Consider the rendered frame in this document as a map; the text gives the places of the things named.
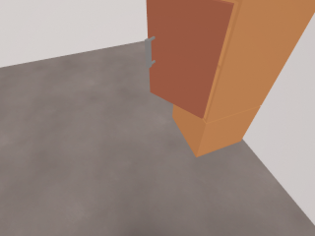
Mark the cupboard door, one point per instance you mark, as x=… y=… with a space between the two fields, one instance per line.
x=189 y=36

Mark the handle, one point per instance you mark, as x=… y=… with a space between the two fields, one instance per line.
x=148 y=52

